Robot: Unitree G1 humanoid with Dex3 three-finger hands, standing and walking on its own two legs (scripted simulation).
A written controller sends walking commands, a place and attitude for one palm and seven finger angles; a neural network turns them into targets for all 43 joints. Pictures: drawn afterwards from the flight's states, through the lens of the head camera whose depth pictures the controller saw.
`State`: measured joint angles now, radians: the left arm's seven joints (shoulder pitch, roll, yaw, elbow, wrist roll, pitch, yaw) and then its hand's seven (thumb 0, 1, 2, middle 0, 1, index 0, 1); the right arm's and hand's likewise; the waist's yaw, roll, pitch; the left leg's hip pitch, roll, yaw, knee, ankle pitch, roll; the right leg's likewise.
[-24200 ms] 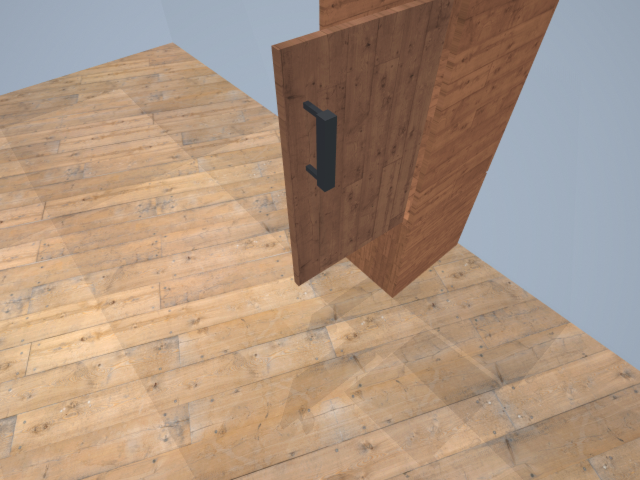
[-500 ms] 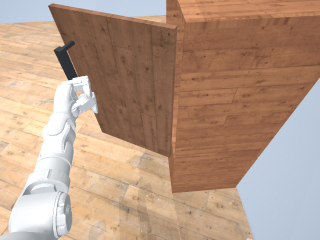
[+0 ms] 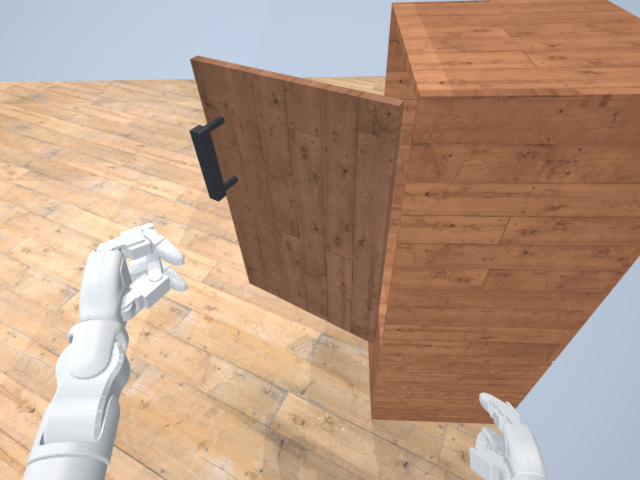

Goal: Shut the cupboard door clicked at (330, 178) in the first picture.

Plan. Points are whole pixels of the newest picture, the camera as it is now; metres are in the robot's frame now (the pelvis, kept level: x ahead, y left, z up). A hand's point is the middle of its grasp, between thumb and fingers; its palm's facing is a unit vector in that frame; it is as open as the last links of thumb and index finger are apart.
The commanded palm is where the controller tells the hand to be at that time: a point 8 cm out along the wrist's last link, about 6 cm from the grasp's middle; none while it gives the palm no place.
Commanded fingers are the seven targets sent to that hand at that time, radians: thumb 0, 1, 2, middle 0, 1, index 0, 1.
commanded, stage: draw the hand back to the body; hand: left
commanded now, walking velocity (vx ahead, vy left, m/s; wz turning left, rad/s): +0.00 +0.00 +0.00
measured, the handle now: (217, 159) +0.63 +0.25 +0.08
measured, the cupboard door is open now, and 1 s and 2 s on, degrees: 62 62 62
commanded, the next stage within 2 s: step back with the hand held close in 0.84 s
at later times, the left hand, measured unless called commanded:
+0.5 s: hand (56, 340) +0.20 +0.27 +0.16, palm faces +0.45 -0.79 -0.42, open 6.4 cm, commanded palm +0.16 +0.30 +0.18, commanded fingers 0.00 0.90 0.90 -0.20 -0.30 -0.20 -0.30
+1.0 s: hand (68, 340) +0.20 +0.25 +0.16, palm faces +0.45 -0.80 -0.41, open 7.4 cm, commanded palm +0.15 +0.29 +0.18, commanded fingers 0.00 0.90 0.90 -0.20 -0.30 -0.20 -0.30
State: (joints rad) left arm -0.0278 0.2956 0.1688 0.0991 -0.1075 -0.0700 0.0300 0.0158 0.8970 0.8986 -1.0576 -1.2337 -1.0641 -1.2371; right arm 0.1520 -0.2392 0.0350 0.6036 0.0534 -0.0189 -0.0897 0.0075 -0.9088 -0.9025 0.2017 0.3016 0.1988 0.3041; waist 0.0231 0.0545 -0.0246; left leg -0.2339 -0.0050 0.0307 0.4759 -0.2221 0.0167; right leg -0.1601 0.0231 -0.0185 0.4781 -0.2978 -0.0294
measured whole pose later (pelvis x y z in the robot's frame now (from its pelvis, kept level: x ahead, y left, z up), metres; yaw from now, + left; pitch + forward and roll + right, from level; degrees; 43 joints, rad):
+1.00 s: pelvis +0.01 -0.01 +0.01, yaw +0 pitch -4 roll +0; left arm 0.46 0.35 0.34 -0.35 -0.09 -0.08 0.08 0.01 0.89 0.90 -0.21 -0.30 -0.22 -0.30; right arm 0.19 -0.22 0.01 0.63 0.02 -0.05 -0.08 0.01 -0.91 -0.90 0.20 0.30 0.20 0.30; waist 0.06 0.08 -0.01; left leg -0.13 0.01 0.02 0.40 -0.21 0.00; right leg -0.04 0.04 -0.03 0.38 -0.27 -0.04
